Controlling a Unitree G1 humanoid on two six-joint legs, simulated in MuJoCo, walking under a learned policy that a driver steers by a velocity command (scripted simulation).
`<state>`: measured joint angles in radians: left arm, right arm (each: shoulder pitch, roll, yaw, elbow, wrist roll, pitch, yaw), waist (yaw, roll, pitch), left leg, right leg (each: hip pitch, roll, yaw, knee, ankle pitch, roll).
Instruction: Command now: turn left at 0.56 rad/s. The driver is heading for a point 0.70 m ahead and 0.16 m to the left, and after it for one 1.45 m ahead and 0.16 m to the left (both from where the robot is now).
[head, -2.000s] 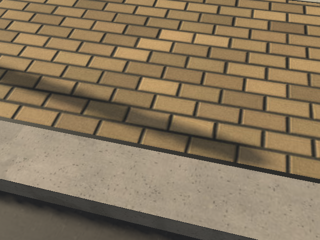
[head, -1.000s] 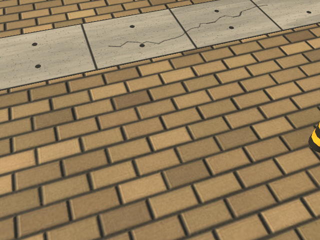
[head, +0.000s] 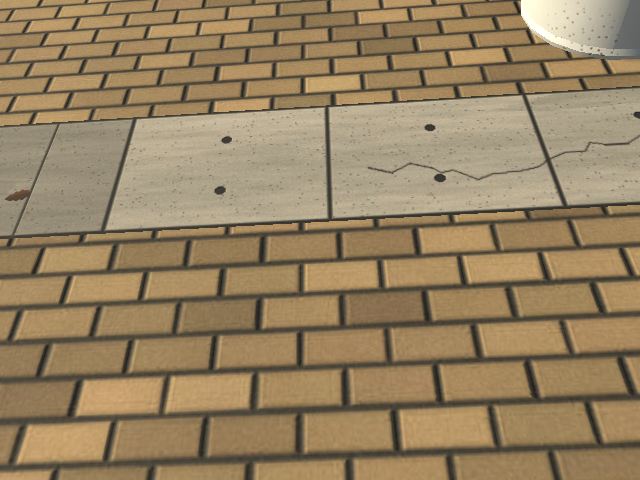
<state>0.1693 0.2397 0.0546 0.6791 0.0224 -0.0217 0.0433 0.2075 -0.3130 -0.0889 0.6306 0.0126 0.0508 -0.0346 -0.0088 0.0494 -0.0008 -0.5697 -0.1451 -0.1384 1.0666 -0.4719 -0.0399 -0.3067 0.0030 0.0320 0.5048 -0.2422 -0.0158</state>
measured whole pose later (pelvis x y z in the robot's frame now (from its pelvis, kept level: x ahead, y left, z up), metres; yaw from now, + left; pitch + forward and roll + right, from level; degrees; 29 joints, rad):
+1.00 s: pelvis +0.14 +0.06 +0.00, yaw +26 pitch +1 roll +0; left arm 0.10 0.20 0.02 0.74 0.02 -0.04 -0.01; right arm 0.26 -0.27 -0.05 0.68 0.00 0.04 -0.04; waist -0.01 0.03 0.03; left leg -0.35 0.02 -0.09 0.86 -0.53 -0.10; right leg -0.35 0.02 -0.02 0.47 -0.14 -0.03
